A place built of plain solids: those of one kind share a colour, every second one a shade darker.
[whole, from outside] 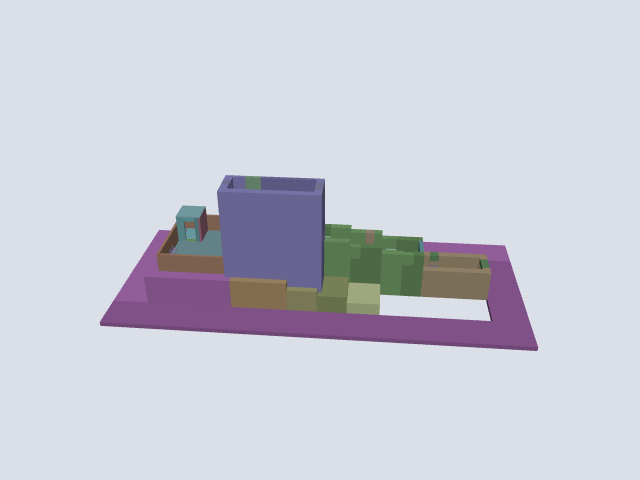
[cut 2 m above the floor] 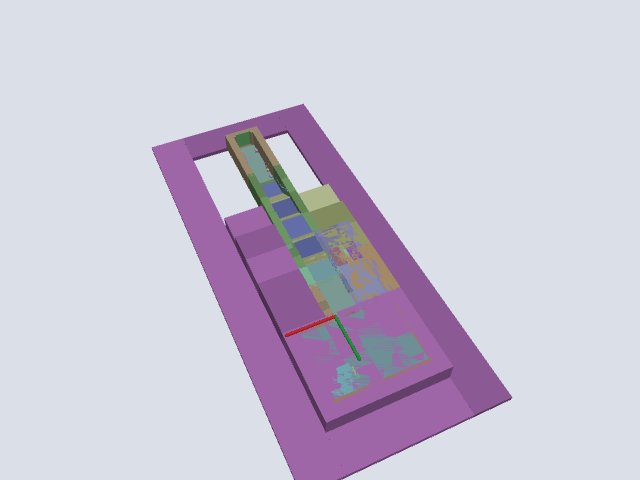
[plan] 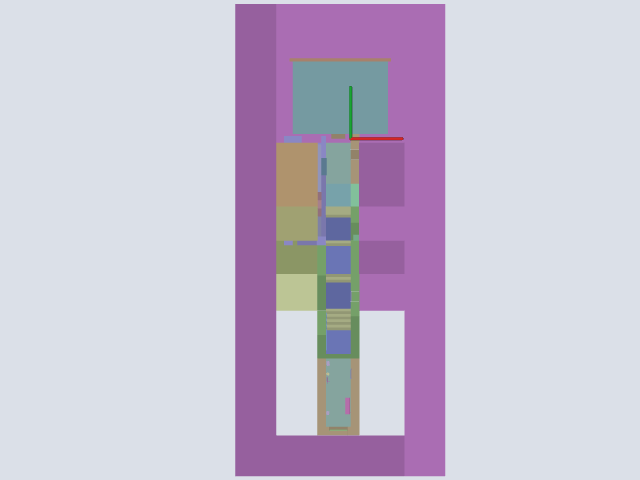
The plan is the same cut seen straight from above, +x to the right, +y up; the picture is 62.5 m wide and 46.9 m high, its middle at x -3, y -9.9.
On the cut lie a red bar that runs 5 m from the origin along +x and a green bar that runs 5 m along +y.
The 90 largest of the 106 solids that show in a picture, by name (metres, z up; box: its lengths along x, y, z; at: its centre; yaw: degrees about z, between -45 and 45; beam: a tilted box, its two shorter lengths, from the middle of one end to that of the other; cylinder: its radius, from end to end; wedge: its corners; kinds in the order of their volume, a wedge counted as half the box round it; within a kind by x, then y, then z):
{
 "ground_garden_1": {"box": [4.0, 46.14, 0.5], "at": [-9.27, -9.92, -0.27]},
 "ground_garden_2": {"box": [12.52, 4.0, 0.5], "at": [-1.01, -30.99, -0.27]},
 "ground_garden_3": {"box": [12.52, 9.55, 3.96], "at": [-1.01, 4.38, 1.46]},
 "ground_garden_4": {"box": [12.52, 4.0, 0.5], "at": [-1.01, 11.15, -0.27]},
 "ground_garden_5": {"box": [4.45, 3.6, 1.89], "at": [3.02, -15.03, 0.43]},
 "ground_garden_6": {"box": [4.45, 3.26, 2.59], "at": [3.02, -11.6, 0.77]},
 "ground_garden_7": {"box": [4.45, 3.33, 3.11], "at": [3.02, -8.3, 1.03]},
 "ground_garden_8": {"box": [4.45, 6.23, 3.98], "at": [3.02, -3.52, 1.47]},
 "ground_garden_9": {"box": [4.0, 46.14, 0.5], "at": [7.25, -9.92, -0.27]},
 "floor_yard_1": {"box": [9.32, 7.1, 3.96], "at": [-1.01, 4.0, 1.48]},
 "wall_hall_1": {"box": [0.85, 10.68, 13.91], "at": [-6.09, -5.07, 6.86]},
 "wall_hall_2": {"box": [1.3, 0.85, 13.91], "at": [-5.87, -9.98, 6.86]},
 "wall_hall_3": {"box": [1.75, 0.85, 13.91], "at": [-5.64, -0.15, 6.86]},
 "wall_hall_4": {"box": [1.9, 0.85, 6.74], "at": [-4.27, -9.98, 3.27]},
 "wall_hall_5": {"box": [1.35, 0.85, 13.91], "at": [-3.1, -0.15, 6.86]},
 "wall_hall_6": {"box": [0.9, 0.85, 13.91], "at": [-2.87, -9.98, 6.86]},
 "wall_hall_7": {"box": [0.45, 6.84, 13.91], "at": [-2.65, -6.99, 6.86]},
 "wall_hall_8": {"box": [0.45, 2.18, 13.91], "at": [-2.65, -0.82, 6.86]},
 "wall_lane_1": {"box": [0.41, 2.83, 6.71], "at": [-3.06, -11.81, 3.25]},
 "wall_lane_2": {"box": [0.6, 1.21, 1.33], "at": [-2.97, -19.78, 4.73]},
 "wall_lane_3": {"box": [0.6, 1.1, 1.48], "at": [-2.97, -13.92, 5.35]},
 "wall_lane_4": {"box": [0.85, 0.45, 5.49], "at": [-2.85, -21.26, 2.65]},
 "wall_lane_5": {"box": [0.85, 1.1, 5.49], "at": [-2.85, -20.94, 2.65]},
 "wall_lane_6": {"box": [0.85, 1.21, 4.16], "at": [-2.85, -19.78, 1.98]},
 "wall_lane_7": {"box": [0.85, 2.35, 5.49], "at": [-2.85, -18.0, 2.65]},
 "wall_lane_8": {"box": [0.85, 2.35, 6.19], "at": [-2.85, -15.65, 2.99]},
 "wall_lane_9": {"box": [0.85, 1.1, 4.71], "at": [-2.85, -13.92, 2.26]},
 "wall_lane_10": {"box": [0.85, 0.14, 6.19], "at": [-2.85, -13.3, 2.99]},
 "wall_lane_11": {"box": [0.45, 3.26, 6.71], "at": [-2.65, -11.6, 3.25]},
 "wall_lane_12": {"box": [0.45, 3.33, 7.58], "at": [-2.65, -8.3, 3.69]},
 "wall_lane_13": {"box": [0.85, 2.93, 5.49], "at": [0.42, -20.02, 2.65]},
 "wall_lane_14": {"box": [0.85, 1.22, 4.07], "at": [0.42, -17.95, 1.93]},
 "wall_lane_15": {"box": [0.85, 0.52, 5.49], "at": [0.42, -17.08, 2.65]},
 "wall_lane_16": {"box": [0.85, 0.9, 6.19], "at": [0.42, -16.37, 2.99]},
 "wall_lane_17": {"box": [0.85, 1.69, 6.19], "at": [0.42, -14.07, 2.99]},
 "wall_lane_18": {"box": [0.85, 2.35, 6.71], "at": [0.42, -12.05, 3.25]},
 "wall_lane_19": {"box": [0.85, 0.92, 5.4], "at": [0.42, -10.42, 2.6]},
 "wall_lane_20": {"box": [0.85, 1.17, 5.94], "at": [0.42, -8.8, 2.87]},
 "wall_lane_21": {"box": [0.85, 1.59, 7.58], "at": [0.42, -7.42, 3.69]},
 "wall_lane_22": {"box": [0.81, 1.0, 2.75], "at": [0.45, -15.42, 2.77]},
 "wall_lane_23": {"box": [0.6, 1.22, 1.42], "at": [0.55, -17.95, 4.68]},
 "ground_garden_h1e_1": {"box": [4.05, 6.23, 3.98], "at": [-5.25, -3.52, 1.47]},
 "floor_1": {"box": [2.8, 1.95, 6.24], "at": [-4.27, -8.59, 2.62]},
 "floor_2": {"box": [2.8, 4.64, 4.5], "at": [-4.27, -2.9, 1.75]},
 "wall_pend_1": {"box": [0.85, 7.95, 3.58], "at": [-2.85, -25.01, 1.69]},
 "wall_pend_2": {"box": [1.15, 0.85, 3.58], "at": [-2.69, -28.57, 1.69]},
 "wall_pend_3": {"box": [1.82, 0.48, 2.9], "at": [-1.21, -28.75, 1.45]},
 "wall_pend_4": {"box": [1.37, 0.45, 3.58], "at": [-1.21, 0.23, 1.69]},
 "wall_pend_5": {"box": [0.85, 5.51, 3.58], "at": [0.42, -26.23, 1.69]},
 "wall_pend_6": {"box": [0.85, 1.44, 3.58], "at": [0.42, -21.76, 1.69]},
 "wall_pend_7": {"box": [0.85, 2.33, 6.63], "at": [0.42, -3.23, 3.21]},
 "wall_pend_8": {"box": [0.85, 1.0, 3.58], "at": [0.42, -1.57, 1.69]},
 "wall_pend_9": {"box": [0.85, 1.52, 6.63], "at": [0.42, -0.31, 3.21]},
 "wall_pend_10": {"box": [0.81, 1.0, 2.75], "at": [0.45, -22.98, 1.37]},
 "wall_yard_1": {"box": [0.3, 7.85, 5.69], "at": [-5.82, 3.92, 2.74]},
 "wall_yard_2": {"box": [9.92, 0.3, 5.75], "at": [-1.01, 7.7, 2.77]},
 "wall_yard_3": {"box": [4.48, 0.45, 7.56], "at": [1.71, 0.23, 3.68]},
 "wall_yard_4": {"box": [0.3, 7.85, 5.62], "at": [3.8, 3.92, 2.71]},
 "floor_pend_1": {"box": [2.42, 7.11, 0.5], "at": [-1.21, -24.59, -0.25]},
 "floor_pend_2": {"box": [2.42, 4.4, 3.98], "at": [-1.21, -2.2, 1.49]},
 "floor_lane_1": {"box": [2.42, 2.35, 0.5], "at": [-1.21, -19.86, -0.25]},
 "floor_lane_2": {"box": [2.42, 2.8, 1.89], "at": [-1.21, -15.42, 0.45]},
 "floor_lane_3": {"box": [2.42, 2.73, 2.59], "at": [-1.21, -11.86, 0.79]},
 "floor_lane_4": {"box": [2.42, 2.27, 3.11], "at": [-1.21, -8.83, 1.05]},
 "ground_garden_h4e_1": {"box": [4.05, 3.33, 3.11], "at": [-5.25, -8.3, 1.03]},
 "flightP_1": {"box": [2.44, 1.61, 0.85], "at": [-1.21, -17.62, -0.08]},
 "flightP_2": {"box": [2.44, 1.34, 1.02], "at": [-1.21, -17.48, 0.01]},
 "flightP_3": {"box": [2.44, 0.28, 1.72], "at": [-1.21, -16.95, 0.36]},
 "flightP_4": {"box": [2.44, 0.54, 2.23], "at": [-1.21, -13.49, 0.62]},
 "flightP_5": {"box": [2.44, 0.28, 2.41], "at": [-1.21, -13.35, 0.71]},
 "flightP_6": {"box": [2.44, 0.54, 2.76], "at": [-1.21, -10.22, 0.88]},
 "flightP_7": {"box": [2.44, 0.28, 2.94], "at": [-1.21, -10.09, 0.97]},
 "flightP_8": {"box": [2.44, 1.07, 3.28], "at": [-1.21, -7.16, 1.14]},
 "flightP_9": {"box": [2.44, 0.81, 3.45], "at": [-1.21, -7.02, 1.23]},
 "flightP_10": {"box": [2.44, 0.54, 3.63], "at": [-1.21, -6.89, 1.31]},
 "ground_garden_h3e_1": {"box": [4.05, 3.26, 2.59], "at": [-5.25, -11.6, 0.77]},
 "floor_wash_1": {"box": [2.61, 2.64, 4.13], "at": [2.35, 6.23, 1.57]},
 "ground_garden_h2e_1": {"box": [4.05, 3.6, 1.89], "at": [-5.25, -15.03, 0.43]},
 "floor_lanet_1": {"box": [2.42, 2.23, 3.98], "at": [-1.21, -5.51, 1.49]},
 "wall_lanet_1": {"box": [0.85, 2.68, 7.58], "at": [0.42, -5.29, 3.69]},
 "flightA_1": {"box": [1.11, 2.4, 4.67], "at": [-3.42, -6.42, 1.84]},
 "flightB_1": {"box": [1.11, 1.61, 6.94], "at": [-5.12, -6.01, 2.97]},
 "wall_over_hall_1": {"box": [0.45, 1.67, 7.31], "at": [-2.65, -2.74, 10.16]},
 "flightN_1": {"box": [0.54, 1.69, 4.15], "at": [-2.61, -2.74, 1.58]},
 "wall_head_hall_1": {"box": [1.9, 0.85, 1.79], "at": [-4.27, -9.98, 12.92]},
 "wall_washn_1": {"box": [2.86, 0.25, 3.27], "at": [2.22, 4.79, 5.0]},
 "wall_over_lane_1": {"box": [2.42, 0.45, 1.91], "at": [-1.21, -21.26, 4.44]},
 "wall_head_lane_1": {"box": [0.85, 1.0, 1.95], "at": [0.42, -15.42, 5.11]},
 "floor_washroof_1": {"box": [2.86, 2.89, 0.15], "at": [2.22, 6.11, 6.71]},
 "wall_head_pend_1": {"box": [1.82, 0.85, 0.58], "at": [-1.21, -28.57, 3.19]}
}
